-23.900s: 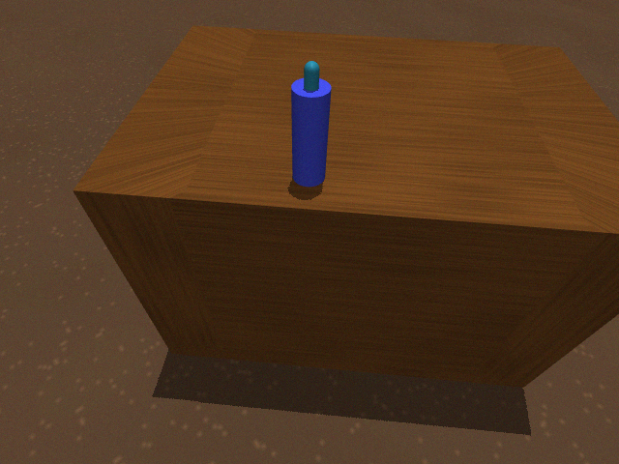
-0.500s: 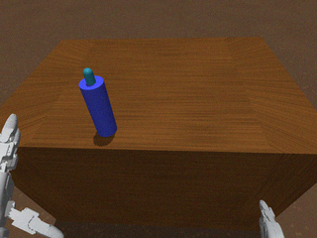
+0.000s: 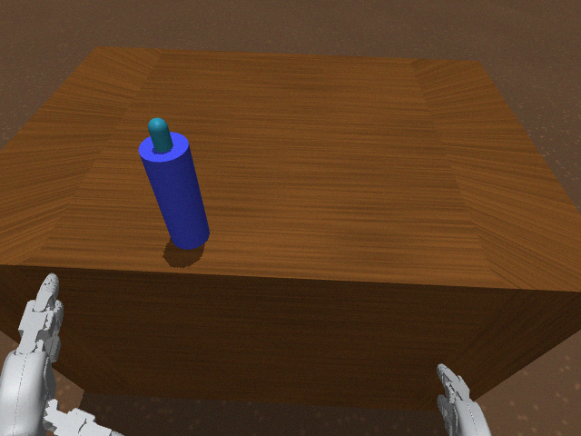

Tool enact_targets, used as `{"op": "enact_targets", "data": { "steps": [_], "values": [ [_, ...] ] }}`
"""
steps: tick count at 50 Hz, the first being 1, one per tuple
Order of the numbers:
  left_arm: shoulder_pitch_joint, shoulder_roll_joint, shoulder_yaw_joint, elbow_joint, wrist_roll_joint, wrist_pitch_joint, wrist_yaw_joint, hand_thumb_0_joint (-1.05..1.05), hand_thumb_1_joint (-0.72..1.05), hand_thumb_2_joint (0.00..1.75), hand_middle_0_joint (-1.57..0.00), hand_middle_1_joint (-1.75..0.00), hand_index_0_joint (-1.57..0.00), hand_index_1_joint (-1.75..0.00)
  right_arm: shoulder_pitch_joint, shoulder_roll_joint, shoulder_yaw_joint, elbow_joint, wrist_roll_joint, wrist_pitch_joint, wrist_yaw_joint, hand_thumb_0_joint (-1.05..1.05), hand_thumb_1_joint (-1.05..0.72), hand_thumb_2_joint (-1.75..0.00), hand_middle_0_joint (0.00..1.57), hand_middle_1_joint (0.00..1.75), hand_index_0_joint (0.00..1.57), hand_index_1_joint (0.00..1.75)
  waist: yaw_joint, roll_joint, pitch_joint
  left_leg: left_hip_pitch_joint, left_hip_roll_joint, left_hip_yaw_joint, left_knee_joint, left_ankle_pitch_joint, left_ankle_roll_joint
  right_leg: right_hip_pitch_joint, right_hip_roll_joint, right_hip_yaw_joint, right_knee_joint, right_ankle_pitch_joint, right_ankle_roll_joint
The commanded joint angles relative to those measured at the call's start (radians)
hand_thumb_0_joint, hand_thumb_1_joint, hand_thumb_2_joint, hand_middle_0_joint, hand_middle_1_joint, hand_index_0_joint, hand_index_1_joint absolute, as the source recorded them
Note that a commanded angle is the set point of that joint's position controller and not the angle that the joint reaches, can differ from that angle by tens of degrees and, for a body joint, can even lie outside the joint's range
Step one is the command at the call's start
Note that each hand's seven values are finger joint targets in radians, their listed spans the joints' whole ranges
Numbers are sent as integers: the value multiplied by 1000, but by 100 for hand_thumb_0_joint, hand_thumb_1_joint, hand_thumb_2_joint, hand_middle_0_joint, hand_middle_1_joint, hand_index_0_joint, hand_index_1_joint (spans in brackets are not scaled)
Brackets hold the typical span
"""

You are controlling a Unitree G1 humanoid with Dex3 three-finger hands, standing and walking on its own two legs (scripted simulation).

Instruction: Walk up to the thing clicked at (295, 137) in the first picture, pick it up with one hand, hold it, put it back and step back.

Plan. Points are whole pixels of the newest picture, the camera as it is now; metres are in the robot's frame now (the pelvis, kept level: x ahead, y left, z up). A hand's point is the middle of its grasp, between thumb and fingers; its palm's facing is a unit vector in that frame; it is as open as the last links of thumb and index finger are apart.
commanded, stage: home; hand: left
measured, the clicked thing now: (176, 186) +0.44 +0.20 +0.10
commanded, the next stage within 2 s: none
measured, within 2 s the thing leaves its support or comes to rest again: neither
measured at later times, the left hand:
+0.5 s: hand (177, 391) +0.21 +0.18 -0.09, palm faces +0.10 -0.98 -0.19, open 17.5 cm
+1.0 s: hand out of the picture +0.12 +0.23 -0.13, palm faces -0.06 -0.93 -0.37, open 17.5 cm
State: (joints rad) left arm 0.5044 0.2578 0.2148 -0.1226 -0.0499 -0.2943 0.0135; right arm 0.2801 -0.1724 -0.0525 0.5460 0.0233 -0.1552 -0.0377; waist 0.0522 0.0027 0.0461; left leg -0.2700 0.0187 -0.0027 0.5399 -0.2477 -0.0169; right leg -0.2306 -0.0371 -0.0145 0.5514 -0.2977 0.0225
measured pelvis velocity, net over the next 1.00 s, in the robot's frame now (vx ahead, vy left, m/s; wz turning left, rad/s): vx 0.00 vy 0.00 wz -0.01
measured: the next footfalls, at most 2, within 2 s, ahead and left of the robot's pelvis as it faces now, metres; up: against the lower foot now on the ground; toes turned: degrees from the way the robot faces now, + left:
none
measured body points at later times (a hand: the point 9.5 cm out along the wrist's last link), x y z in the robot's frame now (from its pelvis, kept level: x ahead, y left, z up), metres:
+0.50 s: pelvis +0.02 +0.00 +0.00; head +0.05 +0.02 +0.45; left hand +0.20 +0.23 -0.07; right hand +0.17 -0.23 -0.09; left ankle +0.03 +0.13 -0.73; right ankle +0.00 -0.13 -0.73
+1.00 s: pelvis +0.00 +0.00 +0.00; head -0.01 +0.00 +0.45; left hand +0.13 +0.28 -0.10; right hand +0.11 -0.29 -0.11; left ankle +0.03 +0.13 -0.73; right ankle +0.00 -0.13 -0.73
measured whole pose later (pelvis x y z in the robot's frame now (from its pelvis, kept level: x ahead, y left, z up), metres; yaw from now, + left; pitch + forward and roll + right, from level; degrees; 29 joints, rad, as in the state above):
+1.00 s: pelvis +0.00 +0.00 +0.00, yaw -1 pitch -2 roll +0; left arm 0.22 0.34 -0.01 0.81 0.04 -0.03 0.02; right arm 0.19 -0.32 -0.03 0.85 -0.03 -0.01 0.02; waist -0.01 0.00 0.00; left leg -0.24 0.03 0.01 0.53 -0.25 -0.02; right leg -0.21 -0.03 -0.01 0.54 -0.30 0.02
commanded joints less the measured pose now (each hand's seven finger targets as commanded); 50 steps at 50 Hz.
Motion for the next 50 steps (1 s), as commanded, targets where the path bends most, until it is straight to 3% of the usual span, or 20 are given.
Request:
{"op": "enact_targets", "data": {
  "steps": [1, 5, 10, 12, 16, 17, 18, 19, 20, 21, 22, 26, 29, 31, 37, 38, 39, 42, 45, 50],
  "values": [
    [-20, 113, 28, -75, 9, -28, 21, 0, -59, 4, -5, -5, -5, -5, -114, -167, -73, -114, -15, -48, -19, 0, -47, -66, 16, 23, 16, 23, -28, 60, -75, 42, -17, 37, -105, 23, 23, -41, 35, -47, -114, 57, -23],
    [-58, 109, -11, -1, 25, 6, 22, 0, -61, 2, -4, -4, -5, -4, -63, -202, -106, -93, -22, -44, -31, 0, -73, -81, 18, 27, 18, 27, -60, 6, -168, 126, -12, 30, -77, 177, 22, -23, 40, -55, -91, 197, -18],
    [-176, -3, -154, 235, 39, 56, 13, 0, -58, 4, -5, -5, -5, -4, -152, -72, 5, -94, -10, -35, -27, 0, -89, -90, 20, 30, 20, 30, -65, -45, -141, 103, -15, 33, -62, 211, 28, -50, 28, -49, -83, 240, -11],
    [-219, -37, -191, 349, 42, 71, 11, 0, -58, 4, -5, -5, -5, -4, -159, -60, 28, -101, -9, -28, -26, 0, -89, -90, 20, 30, 20, 30, -61, -64, -128, 78, -12, 30, -60, 193, 29, -59, 28, -53, -78, 214, -13],
    [-285, 99, -99, 381, 45, 94, 35, 0, -56, 5, -5, -5, -5, -5, -99, -113, 5, -87, -16, -5, -31, 0, -90, -90, 20, 30, 20, 30, -29, 61, -218, 96, -19, 44, -48, 265, 14, 7, 18, -37, -64, 281, -21],
    [-239, 89, -96, 484, 46, 114, 38, 0, -55, 5, -5, -5, -5, -5, -112, -132, 2, -116, -16, -2, -33, 0, -90, -90, 20, 30, 20, 30, -32, 51, -240, 106, -18, 48, -45, 285, 12, 28, 18, -33, -65, 303, -21],
    [-317, 129, -89, 381, 45, 110, 43, 0, -57, 4, -5, -5, -5, -4, -89, -114, 10, -91, -18, 6, -33, 0, -90, -90, 20, 30, 20, 30, -27, 84, -272, 121, -17, 49, -37, 336, 9, 45, 19, -31, -59, 353, -22],
    [-300, 96, -105, 460, 46, 123, 45, 0, -54, 6, -5, -5, -5, -5, -104, -117, 7, -93, -18, 12, -33, 0, -90, -90, 20, 30, 20, 30, -41, 81, -240, 111, -15, 53, -39, 329, 7, 40, 21, -29, -61, 348, -22],
    [-354, 197, 31, 311, 45, 109, 80, 0, -59, 3, -5, -4, -5, -4, -72, -176, -10, 12, -25, 22, -41, 0, -90, -90, 20, 30, 20, 30, -1, 124, -285, 136, -18, 55, -28, 337, 2, 68, 33, -31, -54, 346, -27],
    [-288, 111, -70, 404, 50, 126, 77, 0, -60, 3, -5, -4, -5, -4, -88, -157, 7, -14, -23, 25, -43, 0, -89, -90, 20, 30, 20, 30, -38, 133, -242, 138, -18, 60, -32, 337, 2, 47, 36, -29, -63, 347, -28],
    [-211, -4, -161, 463, 42, 143, 68, 0, -60, 3, -5, -4, -5, -4, -84, -139, 14, -14, -22, 28, -37, 0, -90, -90, 20, 30, 20, 30, -41, 71, -204, 112, -16, 57, -34, 323, 5, 45, 39, -36, -68, 338, -26],
    [-261, -26, -190, 466, 36, 162, 72, 0, -59, 3, -5, -4, -5, -4, -121, -151, 9, -19, -13, 43, -29, 0, -90, -90, 20, 30, 20, 30, -47, 49, -113, 64, -10, 52, -71, 220, 3, 3, 46, -49, -93, 244, -29],
    [-241, -54, -203, 540, 35, 171, 67, 0, -57, 4, -5, -5, -5, -5, -121, -164, 1, -25, -11, 53, -20, 0, -90, -90, 20, 30, 20, 30, -51, -44, -109, 63, -2, 44, -59, 259, 8, -3, 53, -56, -86, 279, -22],
    [-323, 32, -145, 456, 39, 162, 76, 0, -54, 6, -5, -5, -5, -5, -128, -167, 2, -28, -11, 58, -21, 0, -90, -90, 20, 30, 20, 30, -39, -30, -146, 84, -4, 44, -57, 271, 8, 6, 50, -53, -79, 293, -20],
    [-357, 22, -154, 486, 44, 174, 80, 0, -56, 5, -5, -5, -5, -5, -114, -170, 0, -10, -15, 77, -30, 0, -90, -90, 20, 30, 20, 30, -52, -30, -203, 119, -12, 60, -47, 277, 15, 26, 41, -34, -74, 321, -13],
    [-363, 56, -129, 443, 45, 171, 85, 0, -56, 5, -5, -5, -5, -5, -118, -169, -1, -17, -16, 79, -33, 0, -90, -90, 20, 30, 20, 30, -37, 0, -225, 126, -15, 62, -46, 287, 14, 37, 38, -33, -72, 329, -16],
    [-260, 261, -122, 689, 109, 198, 62, 0, -58, 4, -5, -5, -5, -5, -74, -317, -42, 104, -82, 95, -3, 0, -90, -90, 20, 30, 20, 30, -56, 26, -229, 145, 80, -14, 18, 429, 39, 35, -68, 44, -19, 445, -53],
    [-263, 241, -131, 726, 104, 215, 39, 0, -55, 6, -5, -5, -5, -5, -98, -289, -32, 121, -68, 114, 24, 0, -90, -90, 20, 30, 20, 30, -48, 3, -208, 94, 73, -15, -3, 287, 56, 51, -81, 57, -53, 367, -59],
    [-332, 240, -162, 787, 92, 216, 22, 0, -58, 4, -5, -5, -5, -5, -121, -292, -19, 171, -54, 117, 40, 0, -90, -90, 20, 30, 20, 30, -60, -17, -91, 52, 73, -31, -74, 102, 49, -29, -70, 65, -125, 157, -60],
    [-356, 269, -182, 907, 85, 228, 7, 0, -58, 4, -5, -5, -5, -5, -147, -328, -12, 262, -57, 121, 51, 0, -90, -90, 20, 30, 20, 30, -56, 17, -23, 45, 87, -65, -141, 69, 45, -30, -66, 83, -176, 53, -59]
  ]
}}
